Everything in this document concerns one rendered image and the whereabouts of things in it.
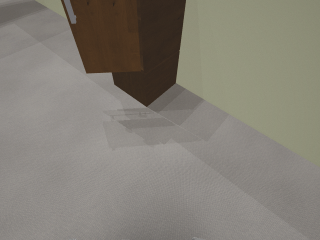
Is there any handle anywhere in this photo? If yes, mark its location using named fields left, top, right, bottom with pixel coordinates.
left=63, top=0, right=77, bottom=24

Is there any cupboard door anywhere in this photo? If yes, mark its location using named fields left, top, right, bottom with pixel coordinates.
left=61, top=0, right=141, bottom=74

